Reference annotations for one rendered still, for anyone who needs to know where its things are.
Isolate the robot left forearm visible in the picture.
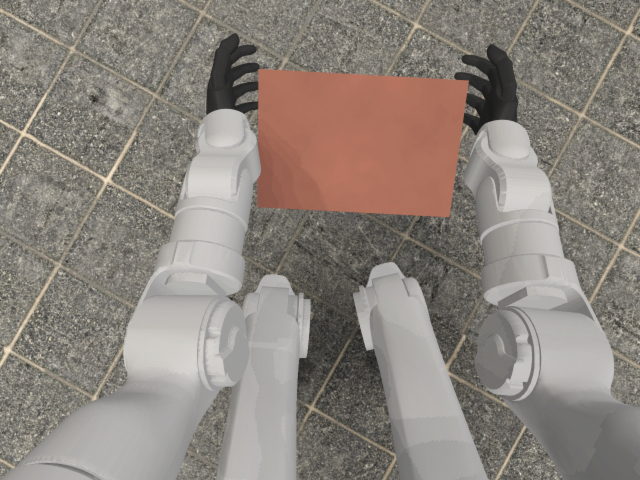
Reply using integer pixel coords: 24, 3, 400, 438
123, 109, 261, 371

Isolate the robot right forearm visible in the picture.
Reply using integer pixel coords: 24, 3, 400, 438
463, 120, 614, 381

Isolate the left robot shin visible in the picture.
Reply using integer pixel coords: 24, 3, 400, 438
242, 274, 295, 319

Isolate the robot left upper arm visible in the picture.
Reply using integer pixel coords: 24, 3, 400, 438
0, 295, 250, 480

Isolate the robot right hand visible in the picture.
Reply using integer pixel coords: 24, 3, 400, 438
454, 44, 518, 135

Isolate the carton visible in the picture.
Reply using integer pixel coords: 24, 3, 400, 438
257, 69, 469, 217

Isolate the right robot thigh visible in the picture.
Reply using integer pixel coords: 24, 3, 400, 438
353, 273, 488, 480

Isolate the robot left hand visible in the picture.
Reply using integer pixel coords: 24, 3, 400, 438
206, 33, 260, 115

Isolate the robot right upper arm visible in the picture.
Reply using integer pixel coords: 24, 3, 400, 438
474, 306, 640, 480

